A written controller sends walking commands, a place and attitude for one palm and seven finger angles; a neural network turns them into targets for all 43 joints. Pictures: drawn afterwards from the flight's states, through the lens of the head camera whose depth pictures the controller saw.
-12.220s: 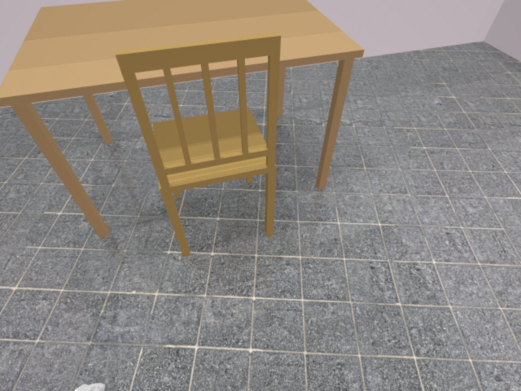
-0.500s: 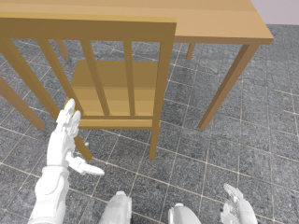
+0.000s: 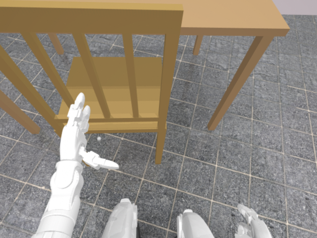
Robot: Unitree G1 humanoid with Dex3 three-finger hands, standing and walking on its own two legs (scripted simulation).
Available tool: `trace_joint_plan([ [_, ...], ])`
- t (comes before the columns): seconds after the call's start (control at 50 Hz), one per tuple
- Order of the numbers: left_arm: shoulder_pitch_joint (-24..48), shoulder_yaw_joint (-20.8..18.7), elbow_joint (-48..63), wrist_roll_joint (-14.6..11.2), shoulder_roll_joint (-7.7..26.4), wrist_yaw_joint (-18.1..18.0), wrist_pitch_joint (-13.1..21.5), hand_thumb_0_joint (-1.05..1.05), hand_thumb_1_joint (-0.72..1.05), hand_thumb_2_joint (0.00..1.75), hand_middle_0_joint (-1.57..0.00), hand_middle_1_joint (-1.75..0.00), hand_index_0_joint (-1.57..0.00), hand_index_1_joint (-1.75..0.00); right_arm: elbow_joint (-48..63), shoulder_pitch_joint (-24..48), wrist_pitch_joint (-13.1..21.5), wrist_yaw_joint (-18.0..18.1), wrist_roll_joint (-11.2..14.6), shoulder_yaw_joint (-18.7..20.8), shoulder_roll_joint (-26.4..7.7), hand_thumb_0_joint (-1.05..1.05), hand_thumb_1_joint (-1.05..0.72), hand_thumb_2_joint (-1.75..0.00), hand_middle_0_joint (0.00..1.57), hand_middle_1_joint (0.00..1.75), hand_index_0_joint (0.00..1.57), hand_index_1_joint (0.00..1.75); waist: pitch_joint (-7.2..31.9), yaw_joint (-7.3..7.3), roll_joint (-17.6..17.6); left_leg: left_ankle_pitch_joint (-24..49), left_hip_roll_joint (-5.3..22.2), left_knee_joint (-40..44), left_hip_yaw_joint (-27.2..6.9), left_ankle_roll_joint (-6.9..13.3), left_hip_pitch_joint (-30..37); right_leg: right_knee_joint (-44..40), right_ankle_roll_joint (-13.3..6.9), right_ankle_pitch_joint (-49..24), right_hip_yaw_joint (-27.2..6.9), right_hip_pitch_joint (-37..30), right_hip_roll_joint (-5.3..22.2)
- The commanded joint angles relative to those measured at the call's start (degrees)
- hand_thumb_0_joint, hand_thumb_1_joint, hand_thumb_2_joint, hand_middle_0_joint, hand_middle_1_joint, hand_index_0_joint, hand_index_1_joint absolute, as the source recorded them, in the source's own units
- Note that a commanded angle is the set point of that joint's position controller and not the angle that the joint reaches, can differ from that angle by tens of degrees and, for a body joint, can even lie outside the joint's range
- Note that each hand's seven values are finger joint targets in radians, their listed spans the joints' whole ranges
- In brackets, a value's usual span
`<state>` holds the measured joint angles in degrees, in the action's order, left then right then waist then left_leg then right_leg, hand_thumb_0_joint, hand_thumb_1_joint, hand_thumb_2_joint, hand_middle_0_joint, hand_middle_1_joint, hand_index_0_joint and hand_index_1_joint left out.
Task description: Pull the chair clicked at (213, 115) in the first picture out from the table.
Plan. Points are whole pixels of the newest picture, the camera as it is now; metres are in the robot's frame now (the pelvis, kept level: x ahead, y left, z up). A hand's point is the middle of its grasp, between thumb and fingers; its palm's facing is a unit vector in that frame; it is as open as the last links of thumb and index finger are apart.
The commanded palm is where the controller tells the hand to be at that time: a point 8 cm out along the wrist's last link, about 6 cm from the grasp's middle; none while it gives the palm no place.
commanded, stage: aim the fingers beside a spindle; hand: left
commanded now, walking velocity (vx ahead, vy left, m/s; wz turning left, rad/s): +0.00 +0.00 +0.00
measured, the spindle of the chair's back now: (96, 84) +0.50 +0.18 +0.05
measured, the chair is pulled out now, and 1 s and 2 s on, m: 0.00 0.00 0.00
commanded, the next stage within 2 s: push the fingers through the gap in 0.54 s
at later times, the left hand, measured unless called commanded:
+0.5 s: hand (96, 141) +0.34 +0.16 +0.02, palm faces +0.06 -1.00 -0.03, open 17.0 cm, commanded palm +0.32 +0.21 +0.02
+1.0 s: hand (100, 129) +0.37 +0.16 +0.02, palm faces +0.05 -1.00 -0.03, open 17.0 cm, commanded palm +0.36 +0.20 +0.02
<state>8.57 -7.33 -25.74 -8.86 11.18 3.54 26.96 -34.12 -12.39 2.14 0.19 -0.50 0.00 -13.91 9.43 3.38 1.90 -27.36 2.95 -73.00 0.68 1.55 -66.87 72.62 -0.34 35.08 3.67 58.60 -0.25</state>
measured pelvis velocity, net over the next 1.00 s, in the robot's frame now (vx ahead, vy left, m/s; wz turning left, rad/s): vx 0.00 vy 0.00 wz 0.00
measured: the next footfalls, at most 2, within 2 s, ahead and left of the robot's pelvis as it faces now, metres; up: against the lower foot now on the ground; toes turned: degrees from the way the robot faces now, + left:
none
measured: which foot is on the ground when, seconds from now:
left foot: down 0.00-1.00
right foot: down 0.00-1.00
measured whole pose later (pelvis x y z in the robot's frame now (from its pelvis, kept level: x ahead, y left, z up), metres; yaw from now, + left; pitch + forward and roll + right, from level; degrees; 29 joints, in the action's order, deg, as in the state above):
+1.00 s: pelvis +0.00 +0.00 +0.00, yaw +0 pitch +22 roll -3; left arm 15.5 -8.7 -31.5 -8.2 12.3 3.0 27.1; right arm -34.5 -12.0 0.5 0.1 -0.5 -0.5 -13.8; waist 9.5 3.7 2.2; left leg -27.4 3.0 -73.8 0.5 1.5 -68.2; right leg 73.5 -0.5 35.2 3.8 60.0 -0.4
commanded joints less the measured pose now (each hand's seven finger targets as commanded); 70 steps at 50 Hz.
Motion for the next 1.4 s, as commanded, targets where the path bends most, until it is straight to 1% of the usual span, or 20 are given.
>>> trace_joint_plan([
  [0.0, 9.17, -2.84, 13.84, 0.01, 7.11, -1.07, 4.82, 0.0, -0.5, 0.3, -0.06, -0.08, -0.06, -0.08, 7.58, -0.62, 1.33, 0.33, 0.06, 3.4, -8.32, 0.0, -0.9, -0.9, 0.2, 0.3, 0.2, 0.3, 22.35, -0.7, 1.36, 14.03, -1.05, 9.24, -3.61, -0.5, 25.4, -11.07, -1.25, -16.58, -0.84, -3.64, -0.98],
  [0.06, 9.06, -4.72, 11.62, 0.21, 9.0, -1.01, 4.68, 0.0, -0.5, 0.3, -0.06, -0.08, -0.06, -0.08, 7.4, -0.78, 0.69, 0.45, 0.13, 3.24, -8.51, 0.0, -0.9, -0.9, 0.2, 0.3, 0.2, 0.3, 20.19, -0.46, -0.14, 11.92, -1.14, 9.09, -3.45, -0.28, 22.62, -11.23, -1.19, -15.37, -1.12, -3.69, -1.19],
  [0.22, 10.24, 0.45, 13.79, -0.7, 4.41, 0.76, 5.21, 0.0, -0.5, 0.3, -0.06, -0.08, -0.06, -0.08, 7.27, -0.52, 1.08, 0.59, 0.31, 3.37, -8.3, 0.0, -0.9, -0.9, 0.2, 0.3, 0.2, 0.3, 20.29, 0.65, 0.69, 11.87, -1.06, 8.95, -3.9, -0.26, 24.64, -11.49, -1.14, -14.78, -0.81, -2.17, -0.99],
  [0.38, 8.33, -4.51, 13.21, -0.58, 8.73, 0.04, 5.61, 0.0, -0.5, 0.3, -0.06, -0.08, -0.06, -0.08, 7.41, -0.02, 0.78, 0.83, 0.2, 3.25, -8.2, 0.0, -0.9, -0.9, 0.2, 0.3, 0.2, 0.3, 21.13, -0.82, 0.89, 12.29, -1.51, 8.36, -2.92, -0.1, 22.74, -11.36, -1.2, -16.28, -1.68, -4.47, -1.01],
  [0.46, 8.31, -4.8, 13.0, -1.08, 9.04, 0.74, 5.69, 0.0, -0.5, 0.3, -0.06, -0.08, -0.06, -0.08, 7.6, 0.05, 0.77, 0.89, 0.27, 3.1, -8.17, 0.0, -0.9, -0.9, 0.2, 0.3, 0.2, 0.3, 20.57, -0.44, 0.28, 11.85, -1.49, 8.2, -2.75, -0.01, 21.47, -11.43, -1.13, -16.39, -1.87, -5.35, -1.2],
  [0.52, 9.26, -2.4, 13.05, -1.61, 6.9, 1.89, 5.49, 0.0, -0.5, 0.3, -0.06, -0.08, -0.06, -0.08, 7.22, 0.21, 1.01, 0.94, 0.42, 3.11, -8.23, 0.0, -0.9, -0.9, 0.2, 0.3, 0.2, 0.3, 19.71, 0.43, 0.77, 11.68, -1.39, 8.15, -2.94, -0.05, 22.4, -11.81, -1.07, -16.19, -1.7, -3.99, -1.08],
  [0.58, 8.13, -1.03, 14.03, -1.75, 5.93, 2.53, 5.11, 0.0, -0.5, 0.3, -0.06, -0.08, -0.06, -0.08, 7.57, 0.21, 1.27, 0.87, 0.55, 3.25, -8.33, 0.0, -0.9, -0.9, 0.2, 0.3, 0.2, 0.3, 20.64, 0.31, 2.25, 12.07, -1.25, 8.46, -3.31, -0.12, 24.01, -11.62, -1.17, -15.56, -1.32, -2.96, -1.07],
  [0.62, 7.7, -1.27, 13.53, -1.79, 6.09, 2.37, 4.77, 0.0, -0.5, 0.3, -0.06, -0.08, -0.06, -0.08, 7.43, -0.02, 1.28, 0.91, 0.57, 3.32, -8.41, 0.0, -0.9, -0.9, 0.2, 0.3, 0.2, 0.3, 19.56, 0.22, 1.2, 11.62, -1.23, 8.6, -3.57, -0.18, 23.58, -11.85, -1.24, -14.98, -1.19, -2.88, -1.15],
  [0.64, 10.13, -1.2, 12.9, -1.65, 6.32, 2.16, 4.66, 0.0, -0.5, 0.3, -0.06, -0.08, -0.06, -0.08, 7.13, -0.02, 1.23, 1.05, 0.51, 3.25, -8.55, 0.0, -0.9, -0.9, 0.2, 0.3, 0.2, 0.3, 18.94, 1.11, 0.0, 10.9, -1.23, 8.14, -3.45, 0.03, 22.54, -11.95, -1.02, -14.72, -1.32, -2.29, -1.11],
  [0.7, 15.32, -2.32, 13.27, -0.82, 7.49, 1.06, 5.57, 0.0, -0.5, 0.3, -0.06, -0.08, -0.06, -0.08, 6.26, -0.34, 1.45, 1.25, 0.21, 3.28, -8.51, 0.0, -0.9, -0.9, 0.2, 0.3, 0.2, 0.3, 20.64, 1.12, 1.79, 11.1, -1.25, 7.57, -3.79, -0.09, 23.54, -11.04, -1.14, -14.17, -1.28, -0.89, -1.07],
  [0.78, 14.86, -2.95, 11.47, 0.1, 7.84, 0.0, 5.67, 0.0, -0.5, 0.3, -0.06, -0.08, -0.06, -0.08, 6.27, -0.74, 1.31, 0.88, -0.03, 3.27, -8.64, 0.0, -0.9, -0.9, 0.2, 0.3, 0.2, 0.3, 22.1, 0.18, 3.32, 12.67, -1.05, 8.14, -4.29, -0.6, 25.68, -10.34, -1.45, -14.4, -0.73, -0.16, -1.13],
  [0.8, 16.19, -1.68, 10.87, 0.26, 6.75, -0.18, 5.41, 0.0, -0.5, 0.3, -0.06, -0.08, -0.06, -0.08, 6.29, -0.76, 1.1, 0.76, 0.02, 3.21, -8.63, 0.0, -0.9, -0.9, 0.2, 0.3, 0.2, 0.3, 21.55, 0.78, 2.74, 12.3, -1.06, 8.22, -4.36, -0.56, 25.47, -10.54, -1.38, -14.28, -0.69, 0.12, -1.12],
  [0.86, 18.51, -3.83, 7.49, 0.54, 8.86, -0.57, 4.56, 0.0, -0.5, 0.3, -0.06, -0.08, -0.06, -0.08, 5.95, -1.35, 0.64, 0.81, 0.06, 3.14, -9.01, 0.0, -0.9, -0.9, 0.2, 0.3, 0.2, 0.3, 20.83, 0.73, 1.26, 10.27, -1.17, 8.32, -4.31, -0.46, 23.36, -10.74, -1.37, -12.92, -0.84, -0.22, -1.29],
  [0.88, 19.16, -2.67, 7.03, 0.61, 7.61, -0.51, 4.29, 0.0, -0.5, 0.3, -0.06, -0.08, -0.06, -0.08, 6.09, -1.23, 0.51, 0.69, 0.08, 3.04, -8.8, 0.0, -0.9, -0.9, 0.2, 0.3, 0.2, 0.3, 21.36, 0.78, 1.93, 10.01, -1.3, 8.36, -4.16, -0.45, 23.6, -10.86, -1.33, -12.78, -0.86, -0.23, -1.24],
  [0.94, 20.57, -4.09, 5.03, 0.42, 8.52, -0.71, 3.79, 0.0, -0.5, 0.3, -0.06, -0.08, -0.06, -0.08, 5.94, -1.99, 0.06, 0.72, 0.11, 3.08, -8.89, 0.0, -0.9, -0.9, 0.2, 0.3, 0.2, 0.3, 21.83, 0.87, 0.27, 10.91, -1.23, 8.34, -3.94, -0.4, 23.4, -11.22, -1.24, -13.84, -0.99, -1.22, -1.29],
  [1.08, 25.01, -4.51, 2.53, 1.33, 9.13, -1.12, 5.11, 0.0, -0.5, 0.3, -0.06, -0.08, -0.06, -0.08, 5.05, -3.59, -0.49, 0.34, -0.13, 3.28, -8.98, 0.0, -0.9, -0.9, 0.2, 0.3, 0.2, 0.3, 23.42, 1.22, 2.31, 13.25, -1.03, 8.1, -4.17, -0.65, 25.21, -10.65, -1.38, -15.23, -0.97, -0.21, -1.41],
  [1.1, 26.96, -3.63, 2.72, 1.3, 8.52, -1.14, 5.19, 0.0, -0.5, 0.3, -0.06, -0.08, -0.06, -0.08, 4.63, -3.63, -0.59, 0.26, -0.17, 3.29, -8.91, 0.0, -0.9, -0.9, 0.2, 0.3, 0.2, 0.3, 23.16, 1.91, 2.86, 13.6, -0.94, 7.9, -4.18, -0.63, 25.72, -10.73, -1.33, -15.6, -0.96, 0.52, -1.33],
  [1.16, 28.06, -5.21, -0.88, 1.5, 9.82, -1.34, 5.03, 0.0, -0.5, 0.3, -0.06, -0.08, -0.06, -0.08, 4.15, -4.48, -1.04, 0.23, -0.15, 3.36, -9.23, 0.0, -0.9, -0.9, 0.2, 0.3, 0.2, 0.3, 21.61, 2.22, 0.93, 12.29, -1.0, 7.99, -4.27, -0.52, 24.2, -11.01, -1.25, -14.58, -1.0, 0.77, -1.59],
  [1.3, 29.95, -7.33, -1.27, 1.41, 11.71, -1.09, 5.86, 0.0, -0.5, 0.3, -0.06, -0.08, -0.06, -0.08, 4.0, -5.39, -1.58, -0.09, -0.4, 3.46, -9.01, 0.0, -0.9, -0.9, 0.2, 0.3, 0.2, 0.3, 25.23, 1.34, 2.5, 15.7, -1.11, 7.65, -3.62, -0.64, 25.18, -10.49, -1.31, -18.02, -1.41, -1.75, -1.52],
  [1.38, 33.77, -7.3, -4.23, 1.58, 11.93, -0.54, 5.72, 0.0, -0.5, 0.3, -0.06, -0.08, -0.06, -0.08, 3.28, -6.04, -2.04, -0.06, -0.32, 3.45, -9.13, 0.0, -0.9, -0.9, 0.2, 0.3, 0.2, 0.3, 23.32, 2.68, 1.84, 14.46, -1.18, 7.16, -3.37, -0.35, 23.45, -10.77, -1.09, -17.57, -1.65, -0.82, -1.59],
])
